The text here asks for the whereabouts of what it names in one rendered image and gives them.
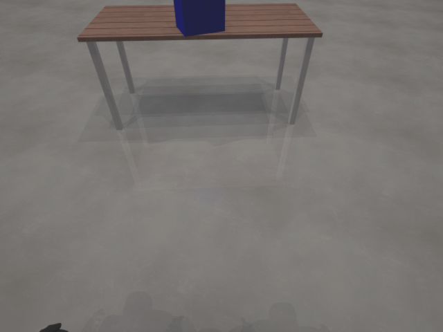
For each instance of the table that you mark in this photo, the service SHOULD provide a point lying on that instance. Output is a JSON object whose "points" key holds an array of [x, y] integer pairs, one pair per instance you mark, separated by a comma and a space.
{"points": [[242, 21]]}

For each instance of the carton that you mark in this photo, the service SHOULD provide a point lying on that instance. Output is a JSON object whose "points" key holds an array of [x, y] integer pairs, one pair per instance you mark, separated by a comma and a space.
{"points": [[197, 17]]}

